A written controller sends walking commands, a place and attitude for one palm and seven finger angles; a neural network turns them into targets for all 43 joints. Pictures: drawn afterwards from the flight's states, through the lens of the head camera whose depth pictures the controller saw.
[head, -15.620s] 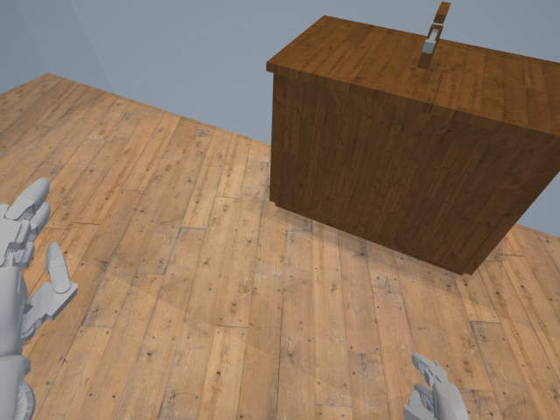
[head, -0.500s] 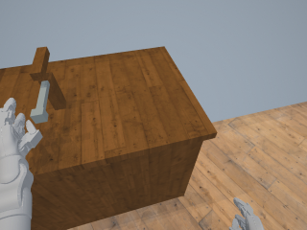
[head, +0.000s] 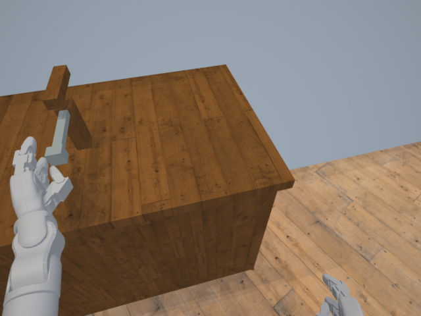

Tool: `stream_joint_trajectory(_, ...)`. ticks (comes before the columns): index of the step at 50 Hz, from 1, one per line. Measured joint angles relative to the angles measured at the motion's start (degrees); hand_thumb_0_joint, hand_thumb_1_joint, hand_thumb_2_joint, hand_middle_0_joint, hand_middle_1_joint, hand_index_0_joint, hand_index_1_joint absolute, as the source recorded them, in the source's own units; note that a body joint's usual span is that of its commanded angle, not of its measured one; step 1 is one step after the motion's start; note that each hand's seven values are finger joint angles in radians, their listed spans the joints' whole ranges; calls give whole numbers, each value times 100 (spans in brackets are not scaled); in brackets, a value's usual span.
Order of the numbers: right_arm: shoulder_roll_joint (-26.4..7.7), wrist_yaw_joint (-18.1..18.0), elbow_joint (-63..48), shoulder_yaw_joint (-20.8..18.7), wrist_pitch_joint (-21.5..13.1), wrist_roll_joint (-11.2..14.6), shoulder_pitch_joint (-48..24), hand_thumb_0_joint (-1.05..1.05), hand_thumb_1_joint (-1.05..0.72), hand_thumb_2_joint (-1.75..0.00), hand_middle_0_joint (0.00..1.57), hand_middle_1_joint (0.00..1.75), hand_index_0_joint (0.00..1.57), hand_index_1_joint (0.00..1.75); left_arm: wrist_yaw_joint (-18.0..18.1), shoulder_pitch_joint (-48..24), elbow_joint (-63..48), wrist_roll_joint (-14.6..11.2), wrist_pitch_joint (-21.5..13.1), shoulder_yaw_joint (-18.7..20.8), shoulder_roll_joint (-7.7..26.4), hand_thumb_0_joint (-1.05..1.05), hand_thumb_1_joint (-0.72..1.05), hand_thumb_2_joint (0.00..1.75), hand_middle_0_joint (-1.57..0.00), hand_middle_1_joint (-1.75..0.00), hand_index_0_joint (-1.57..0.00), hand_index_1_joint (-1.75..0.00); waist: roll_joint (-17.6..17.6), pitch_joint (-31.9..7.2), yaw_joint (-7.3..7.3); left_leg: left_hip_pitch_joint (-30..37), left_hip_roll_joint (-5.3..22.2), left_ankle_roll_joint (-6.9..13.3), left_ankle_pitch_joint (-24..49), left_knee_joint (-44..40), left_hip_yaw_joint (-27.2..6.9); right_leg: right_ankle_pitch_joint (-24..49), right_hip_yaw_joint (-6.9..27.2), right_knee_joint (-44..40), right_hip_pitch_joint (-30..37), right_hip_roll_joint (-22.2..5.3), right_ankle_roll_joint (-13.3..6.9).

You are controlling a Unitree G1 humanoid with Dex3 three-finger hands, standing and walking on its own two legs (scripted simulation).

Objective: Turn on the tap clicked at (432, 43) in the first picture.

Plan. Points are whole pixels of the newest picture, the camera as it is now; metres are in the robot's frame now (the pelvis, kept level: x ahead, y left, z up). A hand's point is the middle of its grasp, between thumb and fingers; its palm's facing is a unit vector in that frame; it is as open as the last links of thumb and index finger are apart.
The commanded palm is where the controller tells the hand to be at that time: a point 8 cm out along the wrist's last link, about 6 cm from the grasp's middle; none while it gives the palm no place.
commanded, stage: push the lever round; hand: left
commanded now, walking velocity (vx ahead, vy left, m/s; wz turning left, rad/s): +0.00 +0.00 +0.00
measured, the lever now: (57, 155) +0.36 +0.32 +0.13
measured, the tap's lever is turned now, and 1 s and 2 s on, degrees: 1 19 53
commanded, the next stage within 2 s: none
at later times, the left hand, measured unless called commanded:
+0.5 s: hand (91, 174) +0.33 +0.25 +0.11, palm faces +0.64 -0.77 -0.06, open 7.9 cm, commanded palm +0.28 +0.27 +0.11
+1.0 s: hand (112, 167) +0.35 +0.21 +0.12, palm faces +0.70 -0.71 -0.05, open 7.9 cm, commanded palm +0.30 +0.23 +0.11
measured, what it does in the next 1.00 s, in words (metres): stands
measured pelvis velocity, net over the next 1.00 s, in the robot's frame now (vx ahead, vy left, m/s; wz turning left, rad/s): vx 0.00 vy -0.01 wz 0.01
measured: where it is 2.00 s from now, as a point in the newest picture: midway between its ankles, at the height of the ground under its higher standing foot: outside the picture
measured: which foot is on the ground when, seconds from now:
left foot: down 0.00-1.00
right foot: down 0.00-1.00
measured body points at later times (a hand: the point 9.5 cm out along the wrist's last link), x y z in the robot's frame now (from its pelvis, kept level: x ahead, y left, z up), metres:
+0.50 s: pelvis +0.00 -0.01 +0.00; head +0.00 -0.02 +0.45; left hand +0.29 +0.29 +0.12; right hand +0.16 -0.25 -0.10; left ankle +0.03 +0.12 -0.72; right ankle -0.02 -0.09 -0.72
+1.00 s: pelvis +0.00 -0.01 +0.00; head +0.00 -0.02 +0.45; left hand +0.30 +0.25 +0.12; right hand +0.17 -0.24 -0.10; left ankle +0.03 +0.12 -0.72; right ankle -0.02 -0.09 -0.72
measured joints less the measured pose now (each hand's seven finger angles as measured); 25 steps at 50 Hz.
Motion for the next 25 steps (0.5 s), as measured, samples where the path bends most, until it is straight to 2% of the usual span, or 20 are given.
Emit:
stream_joint_trajectory(5, 22, 54, -5, 6, 40, -29, -19, 2, -91, -90, 20, 30, 20, 30, 276, 7, -110, 72, -74, -182, -187, 3, 91, 91, -15, -15, -15, -15, -4, -42, -14, 7, 6, -17, 5, 2, 7, -16, 7, 46, -17, 4, -16)
stream_joint_trajectory(15, 36, 59, -40, 28, 235, -61, -99, 2, -91, -90, 20, 30, 20, 30, 877, -220, -77, 255, 161, -292, -312, 2, 90, 90, -15, -15, -15, -15, -11, -8, -44, 10, 38, -58, 38, -17, -20, 4, -16, 41, -18, 38, -60)
stream_joint_trajectory(25, 17, 71, 39, -19, 350, -110, -142, 2, -91, -90, 20, 30, 20, 30, 1359, -461, -21, 426, 156, -528, -565, 2, 90, 91, -15, -15, -14, -15, 4, 11, -18, -39, 18, -64, 43, 1, -61, -11, -57, 64, -54, 22, -66)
